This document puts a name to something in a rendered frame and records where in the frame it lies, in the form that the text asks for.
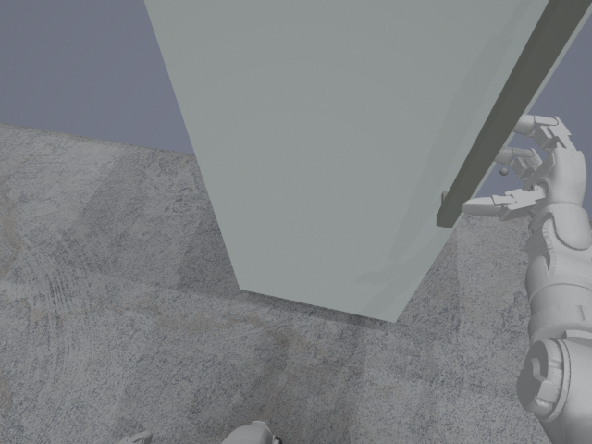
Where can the right robot hand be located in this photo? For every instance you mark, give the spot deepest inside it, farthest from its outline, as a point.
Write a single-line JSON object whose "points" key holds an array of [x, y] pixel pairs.
{"points": [[561, 176]]}

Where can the fridge door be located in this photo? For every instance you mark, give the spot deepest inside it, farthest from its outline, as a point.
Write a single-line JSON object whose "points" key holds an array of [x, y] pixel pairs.
{"points": [[327, 130]]}

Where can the right robot forearm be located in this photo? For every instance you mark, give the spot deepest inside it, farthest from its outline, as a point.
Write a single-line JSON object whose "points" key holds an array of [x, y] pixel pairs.
{"points": [[558, 280]]}

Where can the left robot shin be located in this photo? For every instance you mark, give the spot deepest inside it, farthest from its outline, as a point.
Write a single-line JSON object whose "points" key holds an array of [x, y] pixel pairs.
{"points": [[262, 424]]}

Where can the robot left thigh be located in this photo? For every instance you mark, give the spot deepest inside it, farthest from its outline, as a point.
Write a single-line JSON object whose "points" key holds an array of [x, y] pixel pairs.
{"points": [[250, 434]]}

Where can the handle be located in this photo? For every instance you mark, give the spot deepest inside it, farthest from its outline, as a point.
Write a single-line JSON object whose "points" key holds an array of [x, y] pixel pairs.
{"points": [[553, 30]]}

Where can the right robot upper arm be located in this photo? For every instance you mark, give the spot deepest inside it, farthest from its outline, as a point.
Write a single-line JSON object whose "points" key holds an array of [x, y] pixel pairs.
{"points": [[555, 385]]}

